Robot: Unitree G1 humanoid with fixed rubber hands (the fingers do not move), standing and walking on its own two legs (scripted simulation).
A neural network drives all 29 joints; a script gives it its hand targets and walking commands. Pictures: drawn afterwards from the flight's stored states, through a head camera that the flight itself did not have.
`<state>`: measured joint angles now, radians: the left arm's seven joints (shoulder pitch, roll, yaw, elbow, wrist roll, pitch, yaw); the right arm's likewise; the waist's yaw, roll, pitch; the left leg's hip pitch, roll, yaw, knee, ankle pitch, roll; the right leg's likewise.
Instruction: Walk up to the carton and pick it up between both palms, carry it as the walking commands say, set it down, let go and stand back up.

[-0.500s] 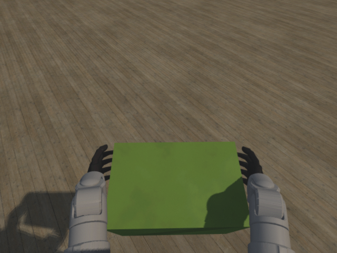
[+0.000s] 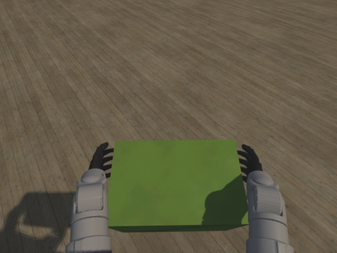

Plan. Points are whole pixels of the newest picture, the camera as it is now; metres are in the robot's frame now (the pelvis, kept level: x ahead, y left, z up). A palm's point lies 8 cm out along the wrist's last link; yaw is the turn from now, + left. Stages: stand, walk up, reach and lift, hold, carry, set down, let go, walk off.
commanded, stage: hold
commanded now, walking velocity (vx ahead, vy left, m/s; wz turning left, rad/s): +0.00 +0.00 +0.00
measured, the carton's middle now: (174, 189) +0.29 +0.00 -0.04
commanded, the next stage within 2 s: carry in 0.74 s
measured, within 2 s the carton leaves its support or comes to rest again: neither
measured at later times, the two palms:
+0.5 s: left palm (97, 173) +0.28 +0.19 +0.04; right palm (252, 174) +0.29 -0.19 +0.05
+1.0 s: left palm (86, 156) +0.32 +0.22 +0.06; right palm (235, 147) +0.35 -0.15 +0.07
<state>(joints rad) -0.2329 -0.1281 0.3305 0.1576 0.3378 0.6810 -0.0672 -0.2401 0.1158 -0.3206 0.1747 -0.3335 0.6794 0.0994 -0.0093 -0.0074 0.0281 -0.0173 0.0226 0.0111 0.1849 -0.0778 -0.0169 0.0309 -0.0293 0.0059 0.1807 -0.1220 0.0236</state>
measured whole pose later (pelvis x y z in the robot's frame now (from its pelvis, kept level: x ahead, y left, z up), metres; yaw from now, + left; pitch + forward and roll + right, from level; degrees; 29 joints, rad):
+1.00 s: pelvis +0.06 +0.02 -0.02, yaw +4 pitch +2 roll -1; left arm -0.16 -0.09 0.19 -0.08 0.18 0.88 0.05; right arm -0.17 0.02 -0.22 -0.04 -0.15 0.87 0.02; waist 0.00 -0.01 -0.15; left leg -0.27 0.07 0.14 0.50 -0.26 -0.01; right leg -0.15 -0.07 -0.07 0.46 -0.37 0.01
